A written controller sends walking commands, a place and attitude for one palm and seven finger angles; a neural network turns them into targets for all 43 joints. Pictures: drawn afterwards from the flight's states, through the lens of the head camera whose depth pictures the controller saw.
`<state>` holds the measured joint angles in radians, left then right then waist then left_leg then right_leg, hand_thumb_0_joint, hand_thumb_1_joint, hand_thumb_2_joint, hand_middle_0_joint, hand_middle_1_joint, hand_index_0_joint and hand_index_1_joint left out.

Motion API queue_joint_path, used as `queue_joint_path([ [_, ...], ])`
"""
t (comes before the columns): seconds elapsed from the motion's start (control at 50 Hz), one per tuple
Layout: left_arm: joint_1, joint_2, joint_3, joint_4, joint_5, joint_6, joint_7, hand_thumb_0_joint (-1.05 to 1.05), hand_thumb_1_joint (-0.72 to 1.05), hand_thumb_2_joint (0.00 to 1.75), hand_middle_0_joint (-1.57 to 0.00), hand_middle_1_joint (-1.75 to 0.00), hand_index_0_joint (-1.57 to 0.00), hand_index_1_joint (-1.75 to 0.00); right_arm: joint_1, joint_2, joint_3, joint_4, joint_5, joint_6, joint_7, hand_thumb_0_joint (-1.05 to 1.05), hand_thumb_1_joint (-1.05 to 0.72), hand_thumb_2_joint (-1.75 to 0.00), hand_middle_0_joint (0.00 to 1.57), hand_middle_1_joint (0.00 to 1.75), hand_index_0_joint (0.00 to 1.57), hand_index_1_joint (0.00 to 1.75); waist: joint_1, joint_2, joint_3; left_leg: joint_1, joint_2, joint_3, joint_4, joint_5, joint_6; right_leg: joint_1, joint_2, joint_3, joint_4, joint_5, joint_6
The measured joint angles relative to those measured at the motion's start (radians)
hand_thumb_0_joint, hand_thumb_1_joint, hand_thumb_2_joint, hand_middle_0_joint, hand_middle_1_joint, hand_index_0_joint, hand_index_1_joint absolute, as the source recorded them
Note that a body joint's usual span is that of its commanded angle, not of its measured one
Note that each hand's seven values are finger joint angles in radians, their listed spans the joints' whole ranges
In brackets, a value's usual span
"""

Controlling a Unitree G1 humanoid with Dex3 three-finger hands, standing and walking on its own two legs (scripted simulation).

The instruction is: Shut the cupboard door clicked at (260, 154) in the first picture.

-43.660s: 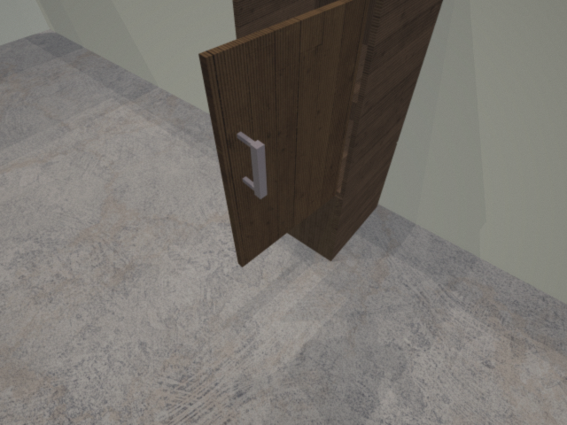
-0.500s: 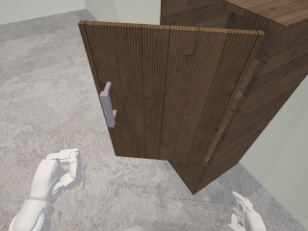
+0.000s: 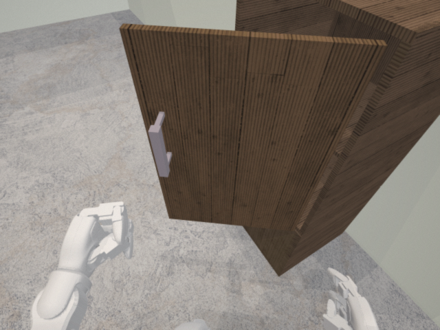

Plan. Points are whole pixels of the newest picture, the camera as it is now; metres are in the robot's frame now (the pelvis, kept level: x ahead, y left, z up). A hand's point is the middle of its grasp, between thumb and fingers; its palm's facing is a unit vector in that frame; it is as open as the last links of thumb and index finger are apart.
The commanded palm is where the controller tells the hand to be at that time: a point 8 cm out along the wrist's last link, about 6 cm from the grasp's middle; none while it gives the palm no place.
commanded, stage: bring the fist close to the handle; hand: left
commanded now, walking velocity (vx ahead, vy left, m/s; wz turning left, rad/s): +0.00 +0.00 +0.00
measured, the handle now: (162, 145) +0.45 +0.16 +0.08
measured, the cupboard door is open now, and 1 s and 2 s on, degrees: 53 53 45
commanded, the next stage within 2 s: push the door shut along its arc in 1.20 s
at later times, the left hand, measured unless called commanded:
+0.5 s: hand (160, 201) +0.32 +0.14 +0.07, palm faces -0.07 -1.00 -0.02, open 3.1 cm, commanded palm +0.30 +0.19 +0.08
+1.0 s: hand (178, 186) +0.35 +0.11 +0.07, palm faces -0.05 -1.00 -0.03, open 3.1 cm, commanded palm +0.33 +0.16 +0.08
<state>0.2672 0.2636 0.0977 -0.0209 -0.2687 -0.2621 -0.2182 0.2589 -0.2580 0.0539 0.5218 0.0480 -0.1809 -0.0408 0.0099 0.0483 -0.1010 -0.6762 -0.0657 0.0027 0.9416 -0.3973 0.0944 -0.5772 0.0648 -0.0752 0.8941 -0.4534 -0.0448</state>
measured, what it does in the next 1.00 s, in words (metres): stands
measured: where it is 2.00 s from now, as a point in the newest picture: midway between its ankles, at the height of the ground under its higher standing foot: outside the picture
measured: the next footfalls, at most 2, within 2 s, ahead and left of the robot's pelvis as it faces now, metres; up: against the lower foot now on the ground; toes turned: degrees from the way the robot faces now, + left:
none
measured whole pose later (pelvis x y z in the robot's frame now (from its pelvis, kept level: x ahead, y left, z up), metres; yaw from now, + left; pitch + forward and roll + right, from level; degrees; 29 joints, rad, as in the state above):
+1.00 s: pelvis +0.02 -0.02 +0.01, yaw -2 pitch +9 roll -1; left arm -0.13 0.19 0.04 0.33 -0.17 -0.26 -0.05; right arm 0.27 -0.25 0.03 0.56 0.04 -0.03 0.00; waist -0.02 0.03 -0.10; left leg -0.64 -0.05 0.04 0.89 -0.40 0.08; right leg -0.58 0.08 -0.03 0.88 -0.46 -0.06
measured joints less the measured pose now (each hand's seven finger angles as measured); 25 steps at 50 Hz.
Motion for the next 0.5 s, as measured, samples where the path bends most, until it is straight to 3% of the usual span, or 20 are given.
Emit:
queue_joint_path([
  [0.2,-0.114,-0.007,-0.009,0.083,0.022,0.034,0.039,0.02,0.9,0.9,-1.3,-1.5,-1.3,-1.5,0.006,0.005,0.0,0.011,-0.001,0.027,0.006,0.02,-0.9,-0.9,0.21,0.3,0.2,0.3,-0.015,-0.009,0.0,0.018,0.004,0.012,-0.024,0.002,-0.002,0.01,0.004,0.015,-0.016,0.004,-0.002],
  [0.5,-0.241,-0.047,-0.052,0.179,0.062,0.029,0.106,0.02,0.9,0.9,-1.3,-1.5,-1.3,-1.5,0.009,0.001,-0.017,0.028,-0.005,0.067,0.019,0.02,-0.9,-0.9,0.21,0.3,0.2,0.3,-0.023,-0.012,0.005,0.02,0.005,0.026,-0.036,-0.007,-0.004,0.003,0.004,0.03,-0.017,-0.006,-0.003],
])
